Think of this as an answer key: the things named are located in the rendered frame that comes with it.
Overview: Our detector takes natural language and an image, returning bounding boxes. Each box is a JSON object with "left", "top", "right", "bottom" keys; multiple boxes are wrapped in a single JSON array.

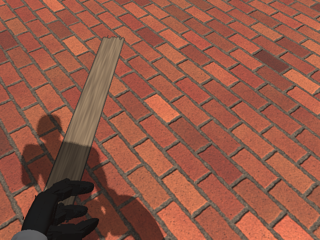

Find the left robot forearm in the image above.
[{"left": 11, "top": 229, "right": 48, "bottom": 240}]

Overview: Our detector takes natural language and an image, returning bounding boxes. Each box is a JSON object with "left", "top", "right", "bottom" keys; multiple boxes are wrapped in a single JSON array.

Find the left robot hand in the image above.
[{"left": 21, "top": 178, "right": 99, "bottom": 240}]

